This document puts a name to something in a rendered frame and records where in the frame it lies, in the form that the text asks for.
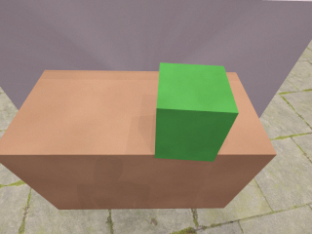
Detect pedestal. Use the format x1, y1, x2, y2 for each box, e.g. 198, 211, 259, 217
0, 70, 277, 210

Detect carton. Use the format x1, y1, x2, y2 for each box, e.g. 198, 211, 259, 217
154, 62, 239, 162

